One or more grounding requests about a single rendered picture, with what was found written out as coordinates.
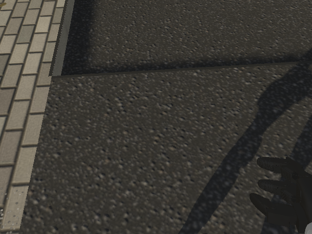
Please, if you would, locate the right robot hand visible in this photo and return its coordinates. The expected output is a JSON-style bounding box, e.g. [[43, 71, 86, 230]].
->
[[250, 157, 312, 234]]

